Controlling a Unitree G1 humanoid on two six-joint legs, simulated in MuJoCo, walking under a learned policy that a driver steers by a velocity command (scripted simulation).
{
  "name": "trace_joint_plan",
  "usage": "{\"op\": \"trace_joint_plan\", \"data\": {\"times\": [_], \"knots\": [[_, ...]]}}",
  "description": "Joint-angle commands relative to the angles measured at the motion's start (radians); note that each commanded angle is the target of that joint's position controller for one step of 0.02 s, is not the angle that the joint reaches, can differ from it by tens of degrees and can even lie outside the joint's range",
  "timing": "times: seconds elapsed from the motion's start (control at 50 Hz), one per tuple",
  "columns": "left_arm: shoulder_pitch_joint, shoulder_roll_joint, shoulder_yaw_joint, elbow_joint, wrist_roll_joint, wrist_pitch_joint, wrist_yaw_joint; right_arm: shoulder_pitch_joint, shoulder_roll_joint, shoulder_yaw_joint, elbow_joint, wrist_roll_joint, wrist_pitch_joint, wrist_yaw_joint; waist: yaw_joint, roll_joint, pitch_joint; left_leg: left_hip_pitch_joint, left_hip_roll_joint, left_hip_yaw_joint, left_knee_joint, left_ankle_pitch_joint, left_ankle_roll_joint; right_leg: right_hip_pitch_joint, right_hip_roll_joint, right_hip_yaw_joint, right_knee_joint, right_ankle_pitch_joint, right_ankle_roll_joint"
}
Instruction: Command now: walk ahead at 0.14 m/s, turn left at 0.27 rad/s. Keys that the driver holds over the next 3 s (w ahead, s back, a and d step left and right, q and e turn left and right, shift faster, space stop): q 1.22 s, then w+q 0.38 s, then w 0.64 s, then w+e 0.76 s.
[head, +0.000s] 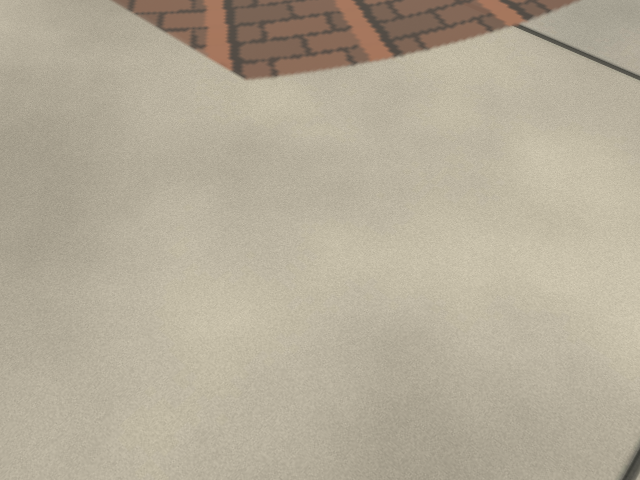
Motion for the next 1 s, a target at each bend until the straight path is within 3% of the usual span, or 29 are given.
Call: {"op": "trace_joint_plan", "data": {"times": [0.02, 0.04, 0.08, 0.12, 0.18, 0.28, 0.34, 0.36, 0.38, 0.4, 0.42, 0.44, 0.46, 0.48, 0.52, 0.58, 0.64, 0.72, 0.76, 0.78, 0.8, 0.82, 0.84, 0.86, 0.88, 0.9, 0.92, 0.96, 1.0], "knots": [[0.022, 0.146, 0.032, -0.077, -0.013, 0.016, 0.007, 0.083, -0.160, -0.043, -0.069, 0.026, 0.037, -0.012, -0.058, 0.038, -0.229, 0.471, 0.331, -0.469, -0.135, 0.255, 0.260, -0.370, -0.067, 0.023, 0.315, -0.007, 0.045], [-0.008, 0.143, 0.036, -0.090, -0.007, 0.032, 0.016, 0.058, -0.164, -0.043, -0.081, 0.021, 0.050, -0.019, -0.045, 0.012, -0.170, 0.347, 0.312, -0.450, -0.176, 0.138, 0.238, -0.351, -0.088, 0.021, 0.261, 0.039, 0.043], [0.002, 0.105, 0.032, -0.101, -0.003, 0.051, 0.029, 0.029, -0.161, -0.045, -0.094, 0.006, 0.069, -0.027, -0.006, 0.080, -0.123, 0.193, 0.230, -0.389, -0.227, 0.006, 0.193, -0.256, -0.095, 0.003, 0.085, 0.081, 0.035], [0.015, 0.076, 0.026, -0.097, -0.001, 0.048, 0.039, 0.040, -0.171, -0.055, -0.105, 0.002, 0.080, -0.038, -0.005, 0.133, -0.149, 0.168, 0.194, -0.355, -0.231, 0.025, 0.186, -0.200, -0.070, -0.020, -0.040, 0.104, 0.043], [-0.011, 0.078, 0.025, -0.103, -0.002, 0.047, 0.041, 0.049, -0.191, -0.069, -0.123, 0.018, 0.094, -0.055, -0.019, 0.136, -0.195, 0.170, 0.186, -0.378, -0.230, -0.090, 0.176, -0.154, -0.061, -0.003, -0.155, 0.191, 0.054], [-0.058, 0.089, 0.029, -0.125, -0.011, 0.033, 0.029, 0.067, -0.189, -0.076, -0.140, 0.023, 0.120, -0.066, -0.039, 0.168, -0.162, 0.174, 0.176, -0.465, -0.225, -0.233, 0.147, -0.107, -0.044, 0.007, -0.327, 0.220, 0.047], [0.001, 0.101, 0.039, -0.110, -0.017, 0.015, 0.015, 0.065, -0.178, -0.074, -0.153, 0.035, 0.137, -0.072, 0.002, 0.164, -0.144, 0.135, 0.126, -0.469, -0.166, -0.246, 0.098, 0.052, -0.054, -0.014, -0.585, 0.335, 0.008], [0.033, 0.154, 0.054, -0.111, -0.004, 0.014, 0.018, 0.087, -0.147, -0.064, -0.157, 0.036, 0.139, -0.074, 0.002, 0.097, -0.158, 0.044, 0.078, -0.419, -0.071, -0.337, 0.050, 0.163, -0.185, 0.076, -0.649, 0.336, -0.038], [0.010, 0.247, 0.075, -0.121, 0.031, 0.025, 0.023, 0.090, -0.103, -0.056, -0.189, 0.039, 0.132, -0.070, -0.036, -0.182, -0.124, -0.151, -0.075, -0.210, 0.164, -0.471, -0.007, 0.198, -0.398, 0.316, -0.709, 0.412, -0.166], [-0.029, 0.222, 0.072, -0.140, 0.062, 0.023, 0.018, 0.088, -0.165, -0.075, -0.196, 0.024, 0.115, -0.064, -0.031, -0.269, -0.120, -0.188, -0.060, -0.144, 0.424, -0.531, -0.049, 0.115, -0.515, 0.449, -0.744, 0.523, -0.265], [-0.090, 0.165, 0.054, -0.171, 0.051, 0.018, 0.024, 0.123, -0.215, -0.094, -0.170, 0.024, 0.115, -0.059, -0.054, -0.180, -0.118, -0.167, -0.027, -0.161, 0.564, -0.474, -0.067, 0.094, -0.478, 0.367, -0.722, 0.561, -0.254], [-0.140, 0.129, 0.045, -0.182, 0.030, 0.017, 0.027, 0.160, -0.211, -0.099, -0.140, 0.028, 0.127, -0.060, -0.074, -0.122, -0.101, -0.161, -0.022, -0.143, 0.625, -0.419, -0.084, 0.083, -0.406, 0.254, -0.700, 0.573, -0.203], [-0.158, 0.114, 0.039, -0.188, 0.011, 0.018, 0.029, 0.179, -0.191, -0.096, -0.125, 0.024, 0.141, -0.065, -0.071, -0.104, -0.092, -0.177, -0.016, -0.130, 0.690, -0.369, -0.102, 0.099, -0.364, 0.186, -0.685, 0.576, -0.174], [-0.155, 0.110, 0.034, -0.187, 0.004, 0.020, 0.030, 0.181, -0.165, -0.088, -0.126, 0.025, 0.151, -0.064, -0.062, -0.104, -0.077, -0.188, -0.010, -0.119, 0.745, -0.346, -0.118, 0.095, -0.349, 0.138, -0.679, 0.625, -0.175], [-0.123, 0.117, 0.034, -0.182, 0.010, 0.030, 0.033, 0.136, -0.135, -0.076, -0.158, 0.035, 0.156, -0.060, -0.037, -0.122, -0.062, -0.199, 0.009, -0.068, 0.706, -0.298, -0.140, 0.116, -0.320, 0.059, -0.685, 0.654, -0.186], [-0.056, 0.148, 0.048, -0.167, 0.011, 0.044, 0.041, 0.052, -0.114, -0.062, -0.212, 0.037, 0.152, -0.050, 0.017, -0.159, -0.085, -0.207, 0.050, -0.043, 0.549, -0.294, -0.163, 0.230, -0.354, 0.043, -0.674, 0.690, -0.213], [-0.067, 0.189, 0.065, -0.169, 0.004, 0.051, 0.034, 0.036, -0.100, -0.051, -0.239, 0.033, 0.151, -0.034, 0.025, -0.177, -0.111, -0.084, 0.078, 0.004, 0.401, -0.325, -0.148, 0.210, -0.382, 0.001, -0.664, 0.715, -0.220], [-0.079, 0.209, 0.076, -0.162, -0.016, 0.048, 0.016, 0.051, -0.123, -0.062, -0.253, 0.036, 0.161, -0.019, 0.016, -0.196, -0.115, 0.044, 0.063, 0.061, 0.221, -0.311, -0.099, 0.187, -0.410, -0.028, -0.631, 0.725, -0.207], [-0.103, 0.208, 0.077, -0.156, -0.037, 0.046, 0.013, 0.103, -0.118, -0.069, -0.241, 0.037, 0.164, -0.012, -0.026, -0.185, -0.120, 0.156, 0.042, 0.090, 0.022, -0.184, -0.048, 0.161, -0.400, -0.066, -0.560, 0.702, -0.161], [-0.074, 0.183, 0.072, -0.139, -0.040, 0.043, 0.012, 0.146, -0.132, -0.078, -0.224, 0.034, 0.163, -0.017, -0.041, -0.149, -0.131, 0.269, 0.020, 0.080, -0.089, -0.079, -0.016, 0.105, -0.370, -0.110, -0.487, 0.637, -0.108], [-0.033, 0.138, 0.061, -0.131, -0.017, 0.040, 0.007, 0.189, -0.202, -0.101, -0.223, 0.035, 0.159, -0.029, -0.038, 0.012, -0.158, 0.459, 0.124, -0.086, -0.125, 0.187, 0.035, -0.068, -0.301, -0.200, -0.300, 0.438, -0.017], [-0.053, 0.068, 0.030, -0.188, 0.044, 0.037, 0.000, 0.189, -0.322, -0.120, -0.251, 0.023, 0.154, -0.044, -0.009, 0.346, -0.158, 0.591, 0.397, -0.447, -0.076, 0.616, 0.201, -0.389, -0.161, -0.231, 0.008, -0.136, 0.080], [-0.154, 0.127, 0.047, -0.208, 0.022, 0.032, 0.008, 0.222, -0.285, -0.108, -0.254, -0.015, 0.130, -0.031, -0.109, 0.253, -0.233, 0.514, 0.454, -0.507, -0.123, 0.516, 0.334, -0.432, -0.120, -0.063, 0.168, -0.161, 0.083], [-0.180, 0.161, 0.058, -0.205, -0.006, 0.037, 0.014, 0.181, -0.260, -0.096, -0.246, -0.017, 0.113, -0.027, -0.086, 0.173, -0.174, 0.464, 0.392, -0.419, -0.141, 0.403, 0.293, -0.439, -0.136, -0.032, 0.219, -0.081, 0.070], [-0.167, 0.161, 0.062, -0.192, -0.008, 0.043, 0.022, 0.120, -0.234, -0.090, -0.244, 0.003, 0.107, -0.034, -0.053, 0.133, -0.135, 0.425, 0.330, -0.357, -0.142, 0.311, 0.232, -0.446, -0.145, -0.021, 0.196, 0.011, 0.062], [-0.155, 0.162, 0.065, -0.177, 0.002, 0.049, 0.030, 0.080, -0.202, -0.078, -0.251, 0.023, 0.110, -0.040, -0.037, 0.115, -0.121, 0.396, 0.295, -0.326, -0.142, 0.272, 0.195, -0.436, -0.151, -0.013, 0.169, 0.070, 0.066], [-0.133, 0.161, 0.067, -0.175, 0.008, 0.052, 0.033, 0.051, -0.199, -0.073, -0.255, 0.028, 0.115, -0.046, -0.017, 0.124, -0.118, 0.344, 0.271, -0.304, -0.147, 0.279, 0.186, -0.389, -0.139, -0.018, 0.165, 0.121, 0.073], [-0.105, 0.142, 0.064, -0.166, 0.005, 0.048, 0.027, 0.050, -0.196, -0.069, -0.256, 0.017, 0.119, -0.054, -0.006, 0.131, -0.141, 0.325, 0.245, -0.295, -0.152, 0.262, 0.187, -0.343, -0.114, -0.025, 0.136, 0.181, 0.079], [-0.118, 0.123, 0.056, -0.168, 0.000, 0.045, 0.025, 0.067, -0.201, -0.071, -0.249, 0.018, 0.120, -0.061, -0.017, 0.131, -0.143, 0.341, 0.235, -0.311, -0.150, 0.213, 0.185, -0.337, -0.102, -0.020, 0.030, 0.204, 0.083]]}}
